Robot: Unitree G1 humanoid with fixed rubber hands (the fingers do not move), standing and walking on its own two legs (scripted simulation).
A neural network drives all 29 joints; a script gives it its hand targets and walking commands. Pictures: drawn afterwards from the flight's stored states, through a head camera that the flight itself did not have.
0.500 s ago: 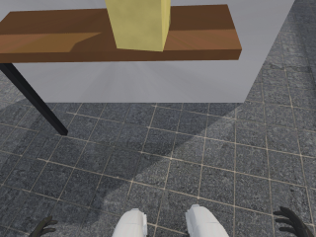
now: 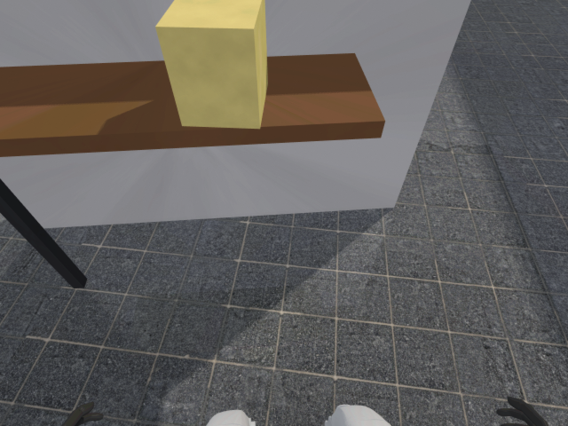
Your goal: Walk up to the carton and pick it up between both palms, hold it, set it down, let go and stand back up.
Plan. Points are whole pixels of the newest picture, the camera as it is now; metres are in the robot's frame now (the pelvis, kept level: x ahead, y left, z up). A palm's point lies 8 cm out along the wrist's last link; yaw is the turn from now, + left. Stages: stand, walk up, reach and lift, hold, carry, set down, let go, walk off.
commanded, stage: walk up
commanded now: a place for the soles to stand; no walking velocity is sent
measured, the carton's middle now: (222, 60) +0.82 +0.15 +0.10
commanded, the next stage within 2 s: none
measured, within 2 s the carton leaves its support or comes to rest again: neither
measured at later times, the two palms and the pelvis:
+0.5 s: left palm out of the picture +0.13 +0.30 -0.07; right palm out of the picture +0.13 -0.33 -0.07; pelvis +0.01 -0.01 +0.03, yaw -3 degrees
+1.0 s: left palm (10, 412) +0.16 +0.40 -0.06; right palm out of the picture +0.09 -0.30 -0.05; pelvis +0.06 +0.05 +0.02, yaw -2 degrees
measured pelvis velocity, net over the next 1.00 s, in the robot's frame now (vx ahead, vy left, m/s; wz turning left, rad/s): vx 0.06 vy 0.05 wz -0.03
